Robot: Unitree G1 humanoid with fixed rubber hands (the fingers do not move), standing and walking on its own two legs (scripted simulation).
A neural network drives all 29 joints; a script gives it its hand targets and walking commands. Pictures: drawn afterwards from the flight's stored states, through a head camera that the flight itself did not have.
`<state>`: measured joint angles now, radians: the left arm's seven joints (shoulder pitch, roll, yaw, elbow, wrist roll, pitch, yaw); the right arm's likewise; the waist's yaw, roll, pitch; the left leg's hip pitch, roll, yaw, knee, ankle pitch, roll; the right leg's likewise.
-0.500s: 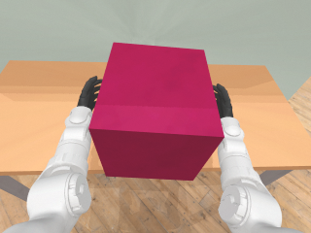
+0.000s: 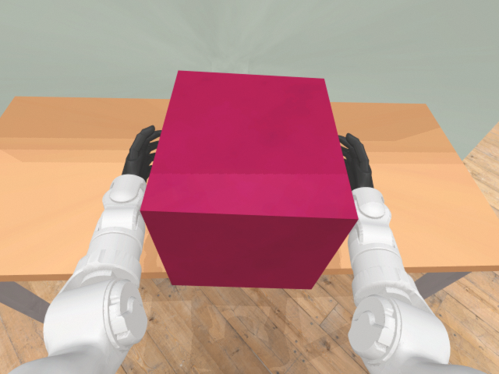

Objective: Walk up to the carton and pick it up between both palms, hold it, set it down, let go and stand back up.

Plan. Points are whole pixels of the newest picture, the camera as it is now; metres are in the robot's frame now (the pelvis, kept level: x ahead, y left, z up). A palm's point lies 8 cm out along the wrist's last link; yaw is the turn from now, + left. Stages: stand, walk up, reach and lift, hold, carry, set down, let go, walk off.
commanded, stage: set down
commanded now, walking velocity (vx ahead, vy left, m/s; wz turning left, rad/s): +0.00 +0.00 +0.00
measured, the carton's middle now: (246, 183) +0.45 +0.00 +0.02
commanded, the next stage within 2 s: none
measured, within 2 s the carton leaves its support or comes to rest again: neither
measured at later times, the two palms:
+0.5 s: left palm (146, 174) +0.44 +0.18 +0.06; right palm (352, 198) +0.41 -0.19 +0.03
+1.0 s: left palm (114, 179) +0.43 +0.23 +0.05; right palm (385, 177) +0.43 -0.24 +0.07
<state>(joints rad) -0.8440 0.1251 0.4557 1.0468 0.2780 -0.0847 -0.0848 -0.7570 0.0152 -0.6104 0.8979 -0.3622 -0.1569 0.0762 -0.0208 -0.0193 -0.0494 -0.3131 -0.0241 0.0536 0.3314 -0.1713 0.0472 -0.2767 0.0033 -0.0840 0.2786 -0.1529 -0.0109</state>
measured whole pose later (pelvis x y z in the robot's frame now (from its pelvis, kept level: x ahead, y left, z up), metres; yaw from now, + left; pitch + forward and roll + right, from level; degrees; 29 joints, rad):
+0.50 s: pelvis -0.01 +0.00 -0.01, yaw -2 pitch +17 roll -2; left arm -0.98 0.24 0.11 1.37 -0.09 -0.20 0.06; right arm -0.86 -0.14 -0.22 1.24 0.03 -0.18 -0.06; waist -0.01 0.02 -0.17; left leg -0.57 0.01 0.08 0.49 -0.22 0.04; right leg -0.52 0.03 -0.07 0.39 -0.17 -0.02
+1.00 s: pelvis -0.04 -0.03 -0.04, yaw -1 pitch +26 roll +0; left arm -1.10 0.47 -0.23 1.44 -0.48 -0.25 -0.04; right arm -1.03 -0.36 0.18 1.26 0.51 -0.15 -0.01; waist -0.02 -0.04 -0.27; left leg -0.88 0.02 0.03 0.66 -0.23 0.01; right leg -0.87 0.03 -0.09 0.64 -0.23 -0.06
